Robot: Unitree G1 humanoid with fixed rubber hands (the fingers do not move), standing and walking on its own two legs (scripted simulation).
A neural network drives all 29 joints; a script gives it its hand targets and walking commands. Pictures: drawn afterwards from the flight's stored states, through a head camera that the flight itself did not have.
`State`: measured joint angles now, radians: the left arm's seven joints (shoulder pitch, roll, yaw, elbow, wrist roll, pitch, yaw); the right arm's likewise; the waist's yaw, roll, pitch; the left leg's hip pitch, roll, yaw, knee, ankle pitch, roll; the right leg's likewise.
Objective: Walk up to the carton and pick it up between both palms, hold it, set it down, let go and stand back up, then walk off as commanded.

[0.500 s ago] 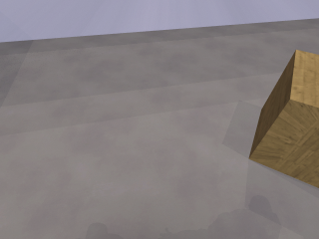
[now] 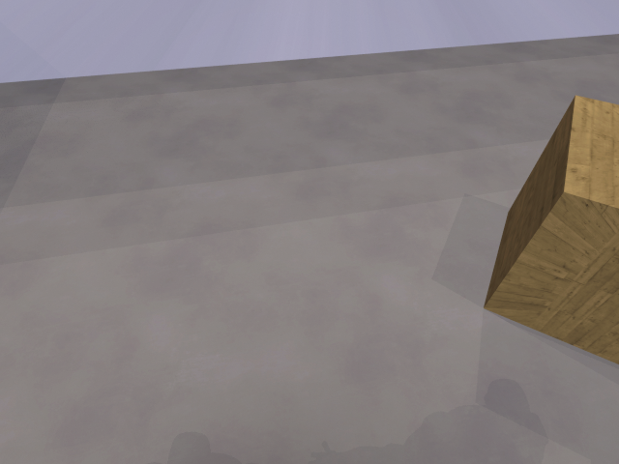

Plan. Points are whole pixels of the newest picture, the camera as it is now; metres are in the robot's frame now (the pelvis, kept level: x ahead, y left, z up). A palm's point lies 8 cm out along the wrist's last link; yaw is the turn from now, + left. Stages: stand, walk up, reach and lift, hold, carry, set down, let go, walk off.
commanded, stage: stand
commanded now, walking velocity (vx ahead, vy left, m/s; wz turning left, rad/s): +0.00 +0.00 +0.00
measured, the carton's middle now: out of the picture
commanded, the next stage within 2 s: walk up in 0.30 s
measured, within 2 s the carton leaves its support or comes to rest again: neither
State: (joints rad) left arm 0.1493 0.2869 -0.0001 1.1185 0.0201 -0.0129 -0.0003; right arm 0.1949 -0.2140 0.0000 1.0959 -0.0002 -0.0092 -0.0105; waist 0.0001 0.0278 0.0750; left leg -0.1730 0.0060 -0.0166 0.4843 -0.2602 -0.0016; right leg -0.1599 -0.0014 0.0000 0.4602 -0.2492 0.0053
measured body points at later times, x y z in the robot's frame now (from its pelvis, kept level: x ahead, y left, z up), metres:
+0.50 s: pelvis +0.00 +0.00 +0.00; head +0.02 -0.01 +0.45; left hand +0.06 +0.28 -0.14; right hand +0.04 -0.24 -0.16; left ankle +0.00 +0.12 -0.74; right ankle +0.00 -0.12 -0.74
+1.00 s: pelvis +0.04 -0.13 -0.01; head +0.09 -0.18 +0.43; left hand +0.19 +0.14 -0.11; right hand +0.04 -0.44 -0.16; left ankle +0.10 +0.01 -0.69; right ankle +0.01 -0.17 -0.74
